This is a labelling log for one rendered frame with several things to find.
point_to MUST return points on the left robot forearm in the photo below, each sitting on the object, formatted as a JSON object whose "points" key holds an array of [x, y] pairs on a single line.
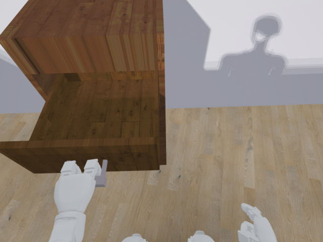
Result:
{"points": [[68, 227]]}

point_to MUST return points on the cabinet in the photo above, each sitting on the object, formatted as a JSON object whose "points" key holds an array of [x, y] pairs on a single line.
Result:
{"points": [[48, 37]]}

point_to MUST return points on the robot right hand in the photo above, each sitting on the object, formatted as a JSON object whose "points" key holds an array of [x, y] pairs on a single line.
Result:
{"points": [[260, 231]]}

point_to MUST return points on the drawer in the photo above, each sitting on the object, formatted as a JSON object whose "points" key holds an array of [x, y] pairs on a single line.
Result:
{"points": [[111, 116]]}

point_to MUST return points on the robot right shin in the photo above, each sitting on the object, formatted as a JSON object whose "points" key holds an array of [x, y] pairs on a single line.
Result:
{"points": [[199, 232]]}

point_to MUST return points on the handle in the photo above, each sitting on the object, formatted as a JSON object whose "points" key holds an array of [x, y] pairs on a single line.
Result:
{"points": [[101, 180]]}

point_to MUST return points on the robot left hand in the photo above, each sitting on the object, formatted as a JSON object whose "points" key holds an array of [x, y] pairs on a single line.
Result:
{"points": [[74, 189]]}

